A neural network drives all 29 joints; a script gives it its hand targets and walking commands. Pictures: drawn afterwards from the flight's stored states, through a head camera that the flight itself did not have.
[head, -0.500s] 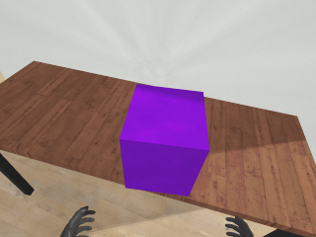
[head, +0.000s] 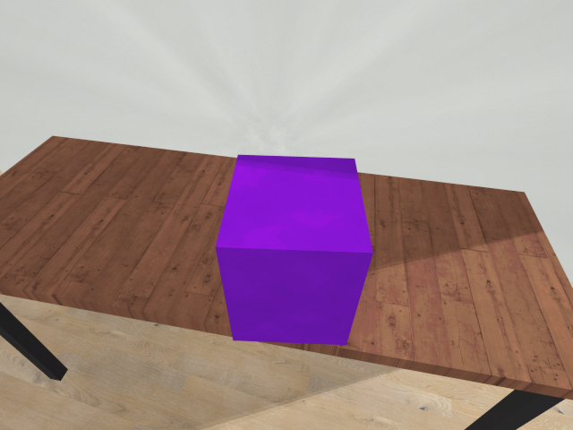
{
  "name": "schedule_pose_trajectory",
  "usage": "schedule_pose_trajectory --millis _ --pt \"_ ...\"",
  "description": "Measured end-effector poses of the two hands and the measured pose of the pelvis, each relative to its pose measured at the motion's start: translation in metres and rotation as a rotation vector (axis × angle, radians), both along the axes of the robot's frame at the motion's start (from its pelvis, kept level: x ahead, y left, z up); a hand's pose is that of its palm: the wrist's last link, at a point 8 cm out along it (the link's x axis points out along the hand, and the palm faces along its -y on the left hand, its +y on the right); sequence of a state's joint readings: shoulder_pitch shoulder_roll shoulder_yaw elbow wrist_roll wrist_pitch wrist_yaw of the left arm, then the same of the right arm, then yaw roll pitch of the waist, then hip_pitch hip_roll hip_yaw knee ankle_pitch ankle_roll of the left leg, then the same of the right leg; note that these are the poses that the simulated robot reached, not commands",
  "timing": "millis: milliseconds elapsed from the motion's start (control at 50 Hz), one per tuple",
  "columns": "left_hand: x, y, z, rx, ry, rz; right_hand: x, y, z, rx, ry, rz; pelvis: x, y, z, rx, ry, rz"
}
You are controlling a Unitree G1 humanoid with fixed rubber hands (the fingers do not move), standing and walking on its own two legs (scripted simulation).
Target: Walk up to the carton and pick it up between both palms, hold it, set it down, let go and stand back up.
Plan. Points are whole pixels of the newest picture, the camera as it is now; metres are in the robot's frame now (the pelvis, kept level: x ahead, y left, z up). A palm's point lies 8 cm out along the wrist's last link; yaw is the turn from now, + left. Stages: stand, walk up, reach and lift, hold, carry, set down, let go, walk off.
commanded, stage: stand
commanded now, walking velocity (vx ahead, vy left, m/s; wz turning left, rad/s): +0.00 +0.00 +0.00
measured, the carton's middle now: (292, 251) +0.42 +0.00 +0.02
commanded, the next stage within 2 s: none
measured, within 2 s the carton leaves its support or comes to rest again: neither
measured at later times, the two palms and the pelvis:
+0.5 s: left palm out of the picture -0.02 +0.23 -0.13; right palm out of the picture -0.06 -0.19 -0.15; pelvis -0.02 +0.02 +0.00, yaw -2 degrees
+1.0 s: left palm out of the picture -0.02 +0.23 -0.15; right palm out of the picture -0.06 -0.18 -0.15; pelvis -0.01 +0.03 +0.00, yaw -4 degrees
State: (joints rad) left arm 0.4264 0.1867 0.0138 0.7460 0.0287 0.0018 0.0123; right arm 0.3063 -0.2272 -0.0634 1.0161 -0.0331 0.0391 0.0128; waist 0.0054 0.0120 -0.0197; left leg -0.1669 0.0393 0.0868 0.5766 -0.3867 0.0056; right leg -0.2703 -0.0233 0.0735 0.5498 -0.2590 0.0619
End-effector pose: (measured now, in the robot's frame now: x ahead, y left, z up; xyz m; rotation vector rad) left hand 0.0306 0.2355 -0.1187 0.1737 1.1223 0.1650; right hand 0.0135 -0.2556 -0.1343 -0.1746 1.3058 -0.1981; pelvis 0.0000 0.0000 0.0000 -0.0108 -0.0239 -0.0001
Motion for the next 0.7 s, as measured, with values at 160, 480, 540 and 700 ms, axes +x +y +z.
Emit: schedule_pose_trajectory --millis 160,480,540,700 --pt "-0.019 -0.001 -0.009 -0.028 0.071 -0.009 -0.058 0.02 -0.002 0.011 0.095 -0.074 -0.012 0.011 0.002 0.01 -0.008 -0.017" --pt "-0.052 -0.002 -0.014 -0.033 0.188 0.004 -0.069 0.061 -0.018 0.094 0.1 -0.099 -0.02 0.025 0.002 0.023 -0.024 -0.035" --pt "-0.058 -0.005 -0.015 -0.038 0.218 0.007 -0.068 0.062 -0.019 0.095 0.103 -0.102 -0.02 0.025 0.002 0.024 -0.023 -0.039" --pt "-0.065 -0.012 -0.021 -0.058 0.276 0.004 -0.07 0.06 -0.017 0.079 0.122 -0.116 -0.017 0.026 0.002 0.026 -0.021 -0.048"
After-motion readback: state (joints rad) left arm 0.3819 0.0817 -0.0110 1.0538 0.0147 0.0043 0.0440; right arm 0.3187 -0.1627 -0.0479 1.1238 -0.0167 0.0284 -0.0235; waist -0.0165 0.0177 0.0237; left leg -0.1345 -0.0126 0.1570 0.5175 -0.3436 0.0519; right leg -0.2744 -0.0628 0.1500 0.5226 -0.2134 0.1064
